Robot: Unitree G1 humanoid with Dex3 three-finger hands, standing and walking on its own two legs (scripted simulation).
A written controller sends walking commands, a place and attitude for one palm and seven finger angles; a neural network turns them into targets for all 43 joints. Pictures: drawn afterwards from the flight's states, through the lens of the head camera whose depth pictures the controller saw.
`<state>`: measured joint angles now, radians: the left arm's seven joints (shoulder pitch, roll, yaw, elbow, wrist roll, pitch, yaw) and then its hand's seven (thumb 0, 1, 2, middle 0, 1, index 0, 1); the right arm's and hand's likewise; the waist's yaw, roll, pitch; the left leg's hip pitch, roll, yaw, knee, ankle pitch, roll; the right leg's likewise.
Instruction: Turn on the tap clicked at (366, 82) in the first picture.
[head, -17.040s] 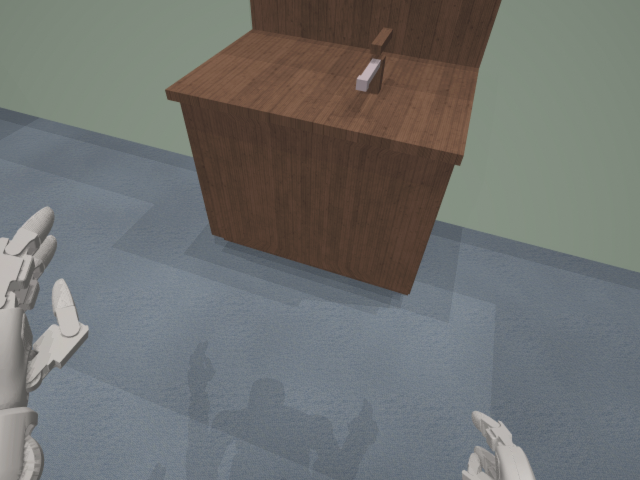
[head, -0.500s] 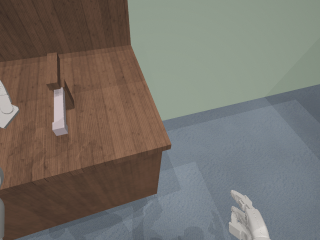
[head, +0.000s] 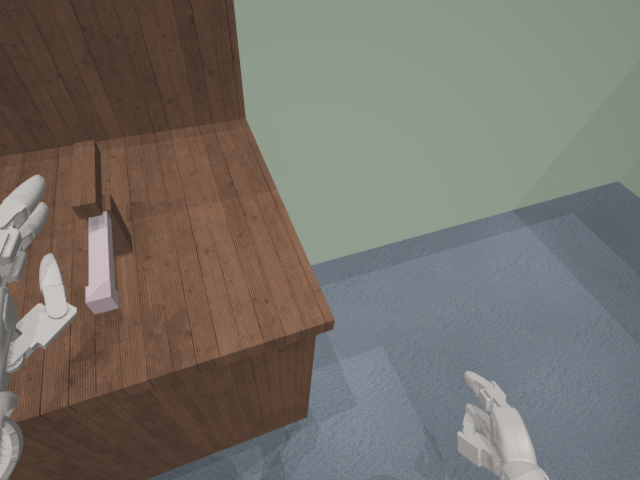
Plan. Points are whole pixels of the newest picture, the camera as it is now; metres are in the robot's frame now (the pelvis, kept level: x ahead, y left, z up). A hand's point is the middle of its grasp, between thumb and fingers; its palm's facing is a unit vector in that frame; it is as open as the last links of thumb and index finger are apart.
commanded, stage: come to a stop and stand still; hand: left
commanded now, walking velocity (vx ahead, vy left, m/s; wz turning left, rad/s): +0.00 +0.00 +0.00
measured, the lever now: (102, 297) +0.30 +0.30 +0.05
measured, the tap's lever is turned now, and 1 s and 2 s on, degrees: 0 0 0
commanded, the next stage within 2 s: look again from close up in 0.46 s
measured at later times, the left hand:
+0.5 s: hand (52, 346) +0.19 +0.25 +0.16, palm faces +0.39 -0.85 -0.36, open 7.4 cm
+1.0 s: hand (40, 331) +0.20 +0.26 +0.17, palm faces +0.40 -0.81 -0.43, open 7.4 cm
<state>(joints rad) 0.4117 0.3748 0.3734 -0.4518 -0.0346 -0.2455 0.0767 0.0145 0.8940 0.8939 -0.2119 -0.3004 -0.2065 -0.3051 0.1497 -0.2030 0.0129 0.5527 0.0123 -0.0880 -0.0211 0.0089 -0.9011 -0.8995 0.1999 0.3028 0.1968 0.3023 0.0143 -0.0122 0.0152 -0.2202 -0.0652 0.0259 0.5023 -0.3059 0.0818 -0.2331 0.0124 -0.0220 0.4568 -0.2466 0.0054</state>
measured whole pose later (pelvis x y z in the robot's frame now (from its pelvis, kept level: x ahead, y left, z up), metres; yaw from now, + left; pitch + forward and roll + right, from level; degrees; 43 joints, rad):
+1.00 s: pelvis -0.03 +0.00 +0.00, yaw +2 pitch -1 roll -1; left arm 0.27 0.42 0.34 -0.35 0.02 -0.22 0.06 0.02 0.89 0.89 -0.21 -0.30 -0.21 -0.31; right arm 0.25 -0.21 0.05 0.54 0.00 -0.10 -0.07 0.01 -0.90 -0.90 0.20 0.30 0.20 0.30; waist 0.04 -0.02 0.04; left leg -0.20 -0.08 0.00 0.47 -0.25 0.08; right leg -0.21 0.02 -0.01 0.48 -0.22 0.00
